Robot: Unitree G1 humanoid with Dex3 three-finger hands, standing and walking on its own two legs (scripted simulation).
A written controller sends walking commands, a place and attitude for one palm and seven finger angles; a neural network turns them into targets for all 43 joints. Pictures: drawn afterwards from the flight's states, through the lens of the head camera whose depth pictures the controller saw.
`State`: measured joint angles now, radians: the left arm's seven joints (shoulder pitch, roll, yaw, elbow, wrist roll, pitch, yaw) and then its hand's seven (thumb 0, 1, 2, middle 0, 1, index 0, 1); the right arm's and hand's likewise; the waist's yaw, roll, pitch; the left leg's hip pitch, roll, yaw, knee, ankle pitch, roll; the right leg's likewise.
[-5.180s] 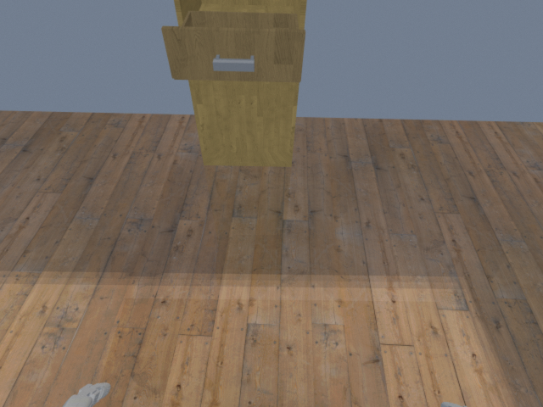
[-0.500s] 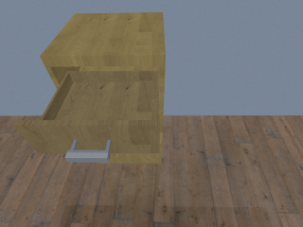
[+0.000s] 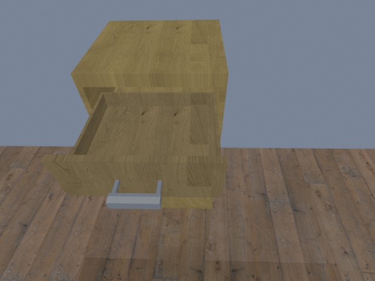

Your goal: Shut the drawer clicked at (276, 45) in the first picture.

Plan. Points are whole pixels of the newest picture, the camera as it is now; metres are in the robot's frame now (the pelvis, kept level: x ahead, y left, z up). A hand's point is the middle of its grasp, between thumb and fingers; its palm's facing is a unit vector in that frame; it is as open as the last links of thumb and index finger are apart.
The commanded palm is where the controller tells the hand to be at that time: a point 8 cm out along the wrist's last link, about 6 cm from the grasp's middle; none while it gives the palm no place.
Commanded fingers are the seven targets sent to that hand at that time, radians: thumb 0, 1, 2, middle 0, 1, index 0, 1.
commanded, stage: come to a stop and stand still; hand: left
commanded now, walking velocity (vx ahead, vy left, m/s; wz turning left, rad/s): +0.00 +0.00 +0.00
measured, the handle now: (136, 192) +0.33 +0.15 -0.02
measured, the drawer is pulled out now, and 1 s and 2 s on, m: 0.30 0.30 0.30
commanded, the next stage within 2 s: look again from close up in 1.36 s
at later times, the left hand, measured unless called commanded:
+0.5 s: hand out of the picture +0.04 +0.17 -0.17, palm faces -0.01 -0.98 -0.20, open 7.3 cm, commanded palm none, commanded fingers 0.00 0.90 0.90 -0.20 -0.30 -0.20 -0.30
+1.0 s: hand out of the picture +0.03 +0.14 -0.17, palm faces +0.00 -0.98 -0.19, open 7.3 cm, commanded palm none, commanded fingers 0.00 0.90 0.90 -0.20 -0.30 -0.20 -0.30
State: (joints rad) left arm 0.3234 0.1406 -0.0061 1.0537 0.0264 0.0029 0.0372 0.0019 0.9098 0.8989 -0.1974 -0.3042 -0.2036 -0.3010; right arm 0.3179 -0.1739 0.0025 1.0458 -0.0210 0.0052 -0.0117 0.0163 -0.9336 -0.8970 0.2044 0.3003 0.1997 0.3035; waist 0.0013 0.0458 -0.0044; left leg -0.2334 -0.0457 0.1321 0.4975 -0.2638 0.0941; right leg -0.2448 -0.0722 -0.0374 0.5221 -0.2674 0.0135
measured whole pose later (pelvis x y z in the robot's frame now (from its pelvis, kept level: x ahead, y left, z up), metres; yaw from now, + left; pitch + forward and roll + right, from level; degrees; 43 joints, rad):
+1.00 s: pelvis +0.03 -0.03 +0.01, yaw -1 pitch -1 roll +0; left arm 0.30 0.14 -0.01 1.10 0.02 0.00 0.04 0.00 0.92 0.90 -0.20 -0.30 -0.20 -0.30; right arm 0.27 -0.14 0.01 1.14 -0.01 -0.02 -0.02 0.00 -0.91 -0.90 0.20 0.30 0.20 0.30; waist 0.00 0.00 0.04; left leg -0.13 -0.02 0.13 0.41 -0.27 0.05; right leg -0.15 -0.04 -0.04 0.44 -0.27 0.02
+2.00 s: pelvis +0.02 -0.04 +0.01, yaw -2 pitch -1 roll +0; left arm 0.32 0.12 -0.01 1.10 0.02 -0.01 0.04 0.00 0.91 0.90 -0.20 -0.30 -0.20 -0.30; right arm 0.29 -0.11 0.00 1.16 0.00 -0.03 -0.02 0.00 -0.91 -0.90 0.20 0.30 0.20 0.30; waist 0.00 -0.01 0.04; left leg -0.15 0.00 0.14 0.41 -0.25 0.04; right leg -0.17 -0.02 -0.03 0.43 -0.25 0.00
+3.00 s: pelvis +0.00 -0.06 -0.05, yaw +3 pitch +10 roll -1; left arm 0.65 0.19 0.10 -0.23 -0.23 -0.35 -0.21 0.01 0.91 0.90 -0.96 -1.14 -0.97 -1.13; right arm 0.28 -0.24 -0.02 0.58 0.04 -0.22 -0.04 0.01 -0.90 -0.90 0.21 0.30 0.20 0.30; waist -0.01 0.04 -0.09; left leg -0.67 0.04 0.03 0.95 -0.46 0.01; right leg -0.63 -0.02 -0.13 0.93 -0.47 -0.04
